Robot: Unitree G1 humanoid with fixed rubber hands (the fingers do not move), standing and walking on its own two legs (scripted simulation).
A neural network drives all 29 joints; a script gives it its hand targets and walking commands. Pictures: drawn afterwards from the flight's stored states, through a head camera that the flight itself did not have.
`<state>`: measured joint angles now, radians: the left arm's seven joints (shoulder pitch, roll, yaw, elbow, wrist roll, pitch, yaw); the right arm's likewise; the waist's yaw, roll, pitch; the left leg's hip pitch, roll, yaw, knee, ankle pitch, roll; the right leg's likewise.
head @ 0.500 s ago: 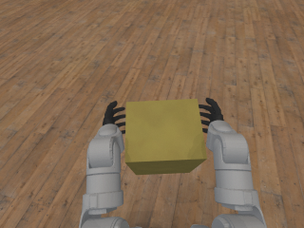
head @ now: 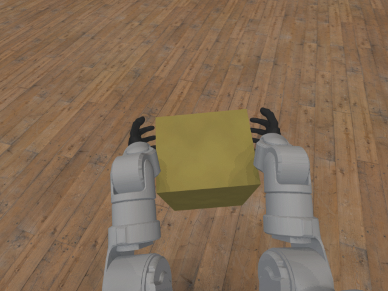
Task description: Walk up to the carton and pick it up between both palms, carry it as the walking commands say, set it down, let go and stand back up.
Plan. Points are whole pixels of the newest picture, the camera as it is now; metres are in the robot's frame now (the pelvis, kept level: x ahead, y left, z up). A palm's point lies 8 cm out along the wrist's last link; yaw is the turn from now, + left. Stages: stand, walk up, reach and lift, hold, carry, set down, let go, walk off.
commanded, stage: carry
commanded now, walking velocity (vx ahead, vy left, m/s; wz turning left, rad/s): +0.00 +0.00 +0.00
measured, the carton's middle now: (205, 167) +0.37 -0.01 +0.02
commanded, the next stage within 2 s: none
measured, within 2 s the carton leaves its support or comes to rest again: neither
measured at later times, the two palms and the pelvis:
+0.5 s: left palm (135, 167) +0.31 +0.12 +0.12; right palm (272, 159) +0.31 -0.13 +0.12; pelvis -0.02 +0.00 +0.00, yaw -1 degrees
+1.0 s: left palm (136, 175) +0.30 +0.12 +0.11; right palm (275, 166) +0.30 -0.13 +0.11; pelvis -0.02 +0.00 +0.00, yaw -1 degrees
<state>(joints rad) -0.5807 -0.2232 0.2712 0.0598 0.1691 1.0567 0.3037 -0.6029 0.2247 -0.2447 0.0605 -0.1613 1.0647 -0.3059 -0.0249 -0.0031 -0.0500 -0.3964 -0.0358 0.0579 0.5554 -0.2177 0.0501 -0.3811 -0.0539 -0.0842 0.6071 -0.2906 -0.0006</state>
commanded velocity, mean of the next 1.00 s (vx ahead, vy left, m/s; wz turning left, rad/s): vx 0.00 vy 0.00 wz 0.00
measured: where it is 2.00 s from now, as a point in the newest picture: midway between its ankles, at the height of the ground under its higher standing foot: outside the picture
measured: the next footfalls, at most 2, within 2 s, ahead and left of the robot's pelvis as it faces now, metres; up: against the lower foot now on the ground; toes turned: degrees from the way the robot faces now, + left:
none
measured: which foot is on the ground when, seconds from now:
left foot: down 0.00-1.00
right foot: down 0.00-1.00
